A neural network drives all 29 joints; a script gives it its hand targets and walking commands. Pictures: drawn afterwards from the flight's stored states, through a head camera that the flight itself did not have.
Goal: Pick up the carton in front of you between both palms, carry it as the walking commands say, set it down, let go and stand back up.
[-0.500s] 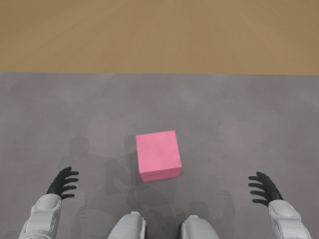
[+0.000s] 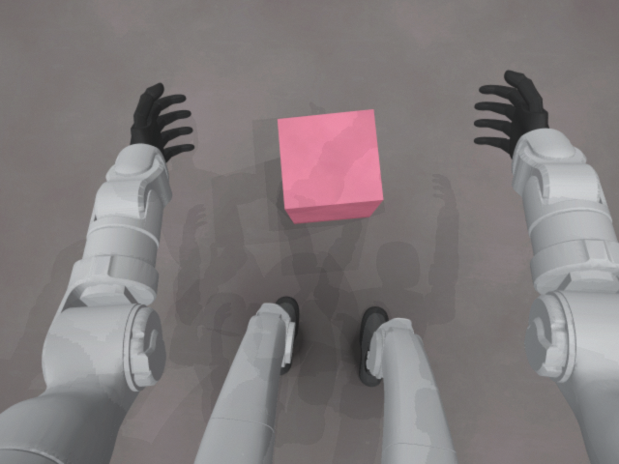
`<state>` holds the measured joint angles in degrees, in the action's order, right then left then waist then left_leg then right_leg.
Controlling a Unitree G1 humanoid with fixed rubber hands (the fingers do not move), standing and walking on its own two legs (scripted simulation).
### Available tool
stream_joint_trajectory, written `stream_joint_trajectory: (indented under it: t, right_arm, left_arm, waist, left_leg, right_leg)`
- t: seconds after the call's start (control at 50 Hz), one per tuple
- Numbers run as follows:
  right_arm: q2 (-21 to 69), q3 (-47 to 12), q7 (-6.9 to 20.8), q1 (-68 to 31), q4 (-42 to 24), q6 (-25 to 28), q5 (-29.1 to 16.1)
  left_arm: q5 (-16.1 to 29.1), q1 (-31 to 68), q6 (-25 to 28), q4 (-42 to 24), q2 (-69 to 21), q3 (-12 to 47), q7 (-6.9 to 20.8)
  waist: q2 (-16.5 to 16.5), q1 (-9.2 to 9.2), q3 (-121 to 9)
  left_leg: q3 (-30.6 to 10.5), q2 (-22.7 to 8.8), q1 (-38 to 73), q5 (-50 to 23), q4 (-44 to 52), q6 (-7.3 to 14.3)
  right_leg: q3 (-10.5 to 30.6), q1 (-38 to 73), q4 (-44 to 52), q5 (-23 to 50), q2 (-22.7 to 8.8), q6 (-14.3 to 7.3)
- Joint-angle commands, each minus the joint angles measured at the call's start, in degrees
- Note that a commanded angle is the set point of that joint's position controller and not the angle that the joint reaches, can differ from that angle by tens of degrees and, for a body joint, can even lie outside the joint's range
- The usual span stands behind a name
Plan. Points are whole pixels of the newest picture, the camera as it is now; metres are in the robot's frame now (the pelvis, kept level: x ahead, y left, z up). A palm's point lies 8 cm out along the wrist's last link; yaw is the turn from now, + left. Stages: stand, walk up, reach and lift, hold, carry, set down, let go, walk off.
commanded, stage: reach and lift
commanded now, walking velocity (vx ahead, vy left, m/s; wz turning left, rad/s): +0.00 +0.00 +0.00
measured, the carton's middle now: (328, 173) +0.55 +0.05 -0.55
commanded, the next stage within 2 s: none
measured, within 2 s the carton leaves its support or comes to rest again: neither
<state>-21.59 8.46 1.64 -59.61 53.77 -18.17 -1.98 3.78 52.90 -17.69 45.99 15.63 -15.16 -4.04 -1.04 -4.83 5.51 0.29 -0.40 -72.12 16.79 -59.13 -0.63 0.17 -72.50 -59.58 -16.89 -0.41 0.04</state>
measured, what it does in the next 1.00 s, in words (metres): lowers itself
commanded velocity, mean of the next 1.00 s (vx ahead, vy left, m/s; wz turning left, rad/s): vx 0.00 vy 0.00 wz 0.00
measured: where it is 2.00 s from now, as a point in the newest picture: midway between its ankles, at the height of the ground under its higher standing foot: (327, 355)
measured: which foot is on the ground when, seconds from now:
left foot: down 0.00-1.00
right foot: down 0.00-1.00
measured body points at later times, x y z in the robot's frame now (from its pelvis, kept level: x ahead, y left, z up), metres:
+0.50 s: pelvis +0.04 -0.01 -0.04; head +0.38 +0.00 +0.25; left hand +0.54 +0.24 -0.17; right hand +0.61 -0.14 -0.18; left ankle +0.09 +0.12 -0.64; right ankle +0.09 -0.12 -0.64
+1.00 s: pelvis -0.02 -0.01 -0.26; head +0.36 +0.00 -0.01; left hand +0.52 +0.24 -0.41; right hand +0.59 -0.14 -0.41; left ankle +0.09 +0.12 -0.64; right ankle +0.09 -0.12 -0.64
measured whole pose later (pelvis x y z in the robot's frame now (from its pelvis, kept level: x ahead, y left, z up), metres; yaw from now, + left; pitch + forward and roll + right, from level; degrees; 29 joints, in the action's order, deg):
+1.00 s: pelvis -0.02 -0.01 -0.26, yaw +2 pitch +44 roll +2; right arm -26.8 0.8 -4.4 -91.1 64.6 -10.5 -9.2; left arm 10.1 81.9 -8.7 56.6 17.2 -15.8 -7.8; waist -0.3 -5.8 14.3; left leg -0.5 1.0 -127.0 30.5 -113.7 -2.4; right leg 2.8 -127.9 -115.3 -31.2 2.0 1.1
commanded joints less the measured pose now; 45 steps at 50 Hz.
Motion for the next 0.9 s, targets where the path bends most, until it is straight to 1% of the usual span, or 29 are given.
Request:
stream_joint_trajectory:
  t: [0.0, 0.1, 0.18, 0.22, 0.26, 0.3, 0.36, 0.4, 0.44, 0.52, 0.56, 0.6, 0.66, 0.72, 0.82, 0.88]
  right_arm:
    - [-8.8, 2.0, 0.4, -22.5, -1.8, 1.0, 0.7]
    - [-8.6, 3.9, 1.0, -32.2, 2.3, 2.7, 3.0]
    - [-8.0, 5.3, 0.9, -37.7, 3.0, 4.2, 5.1]
    - [-7.5, 6.2, 0.7, -38.5, 2.5, 4.9, 6.4]
    - [-6.7, 6.9, 0.4, -37.6, 1.1, 5.5, 7.7]
    - [-5.0, 7.5, 0.1, -35.9, -0.2, 6.2, 8.5]
    - [-1.5, 8.8, 0.0, -32.6, -1.1, 7.7, 9.6]
    - [0.4, 9.8, -0.2, -30.4, -1.3, 9.0, 10.5]
    - [1.6, 10.5, -0.5, -28.6, -1.3, 10.0, 11.3]
    - [2.8, 11.0, -1.5, -25.8, -0.2, 11.4, 11.7]
    - [2.2, 10.4, -2.2, -25.7, -0.1, 11.8, 11.1]
    - [0.6, 8.8, -3.2, -26.9, -0.4, 12.0, 9.6]
    - [-2.4, 5.2, -4.7, -30.2, -1.2, 12.2, 6.0]
    - [-5.0, 1.0, -5.7, -34.7, -2.3, 11.9, 1.9]
    - [-8.6, -4.9, -6.7, -43.7, -2.6, 10.2, -4.7]
    - [-9.9, -6.9, -6.7, -48.1, -0.1, 8.8, -7.0]
  left_arm:
    - [-0.8, 19.2, 0.8, -3.8, 6.8, -3.0, -0.7]
    - [-3.3, 26.7, 2.5, -2.6, 5.5, -6.8, -0.8]
    - [-5.0, 30.5, 4.3, -3.5, 4.4, -9.6, -0.5]
    - [-5.6, 30.5, 5.1, -4.6, 3.9, -10.8, -0.2]
    - [-6.2, 29.0, 5.9, -6.3, 3.4, -11.7, 0.3]
    - [-6.7, 26.7, 6.9, -7.2, 2.5, -12.4, 1.0]
    - [-7.7, 23.1, 8.8, -7.1, 0.1, -13.4, 1.9]
    - [-8.4, 21.0, 10.2, -6.3, -1.2, -14.2, 2.4]
    - [-9.1, 19.7, 11.5, -5.3, -1.9, -14.9, 2.5]
    - [-10.0, 19.0, 13.1, -2.6, -2.5, -15.8, 2.3]
    - [-9.3, 19.9, 13.5, -1.9, -2.2, -15.5, 2.0]
    - [-7.9, 21.7, 13.7, -1.8, -1.2, -14.2, 1.5]
    - [-4.6, 24.6, 13.6, -1.8, 1.1, -11.0, 0.1]
    - [-0.9, 27.8, 13.2, -2.1, 3.6, -7.5, -1.4]
    - [4.4, 35.5, 11.5, -1.9, 8.6, -3.3, -3.5]
    - [6.5, 40.0, 10.2, 0.5, 10.0, -1.7, -4.1]
  waist:
    - [-1.8, -1.50, -49.6]
    - [-2.5, -3.12, -54.5]
    - [-4.0, -4.07, -59.2]
    - [-4.9, -4.16, -63.4]
    - [-5.6, -4.21, -68.7]
    - [-6.2, -4.32, -71.3]
    - [-6.8, -4.28, -69.5]
    - [-7.1, -3.93, -67.3]
    - [-7.2, -3.45, -65.8]
    - [-5.7, -3.01, -61.3]
    - [-4.9, -2.58, -61.3]
    - [-4.4, -2.12, -63.6]
    - [-4.2, -2.16, -68.7]
    - [-5.0, -2.59, -73.9]
    - [-7.3, -4.11, -77.3]
    - [-8.1, -4.37, -73.7]
  left_leg:
    - [2.9, 2.6, 18.4, 0.6, 6.3, -2.4]
    - [4.2, 3.1, 15.4, -2.2, 4.6, -3.0]
    - [4.7, 3.7, 12.8, -7.1, 3.0, -3.1]
    - [4.7, 4.0, 12.1, -11.7, 2.3, -3.0]
    - [4.8, 4.5, 12.1, -18.2, 1.6, -2.8]
    - [4.7, 4.8, 9.8, -23.7, 0.9, -2.7]
    - [4.1, 4.7, 3.0, -29.0, -0.7, -2.7]
    - [3.6, 4.4, -2.1, -30.6, -2.3, -2.9]
    - [3.2, 4.2, -5.7, -29.9, -4.7, -3.2]
    - [3.1, 4.0, -10.6, -25.3, -11.7, -3.6]
    - [3.1, 4.1, -12.3, -24.6, -15.9, -3.9]
    - [3.1, 4.0, -12.5, -24.9, -20.6, -4.0]
    - [3.2, 4.0, -11.9, -24.6, -27.4, -4.2]
    - [3.5, 3.8, -12.4, -23.2, -33.2, -4.1]
    - [4.8, 3.2, -16.5, -13.8, -40.3, -3.6]
    - [5.2, 2.5, -19.6, -7.0, -42.8, -3.3]
  right_leg:
    - [-0.8, 22.1, 5.3, -3.5, 3.1, 0.6]
    - [-0.7, 19.5, 3.8, -1.0, 4.0, 0.7]
    - [-0.3, 20.3, 1.8, 4.6, 4.6, 0.6]
    - [0.1, 23.0, 0.5, 10.4, 5.0, 0.5]
    - [0.5, 26.9, -0.8, 18.4, 5.2, 0.3]
    - [1.2, 29.2, -2.3, 26.2, 5.2, 0.1]
    - [2.6, 28.3, -4.9, 35.3, 4.7, 0.0]
    - [3.3, 25.4, -6.8, 38.8, 4.2, 0.2]
    - [3.3, 19.9, -9.0, 37.5, 4.0, 0.5]
    - [2.4, 3.6, -14.2, 27.4, 4.4, 1.4]
    - [1.9, -2.1, -17.9, 24.4, 4.7, 1.7]
    - [1.5, -5.6, -22.2, 22.4, 5.0, 1.9]
    - [0.6, -7.9, -28.9, 20.2, 5.2, 2.2]
    - [0.0, -6.7, -35.4, 19.8, 5.1, 2.2]
    - [-0.5, -3.7, -43.3, 12.8, 4.4, 1.5]
    - [-0.9, -5.3, -45.9, 6.2, 3.6, 1.3]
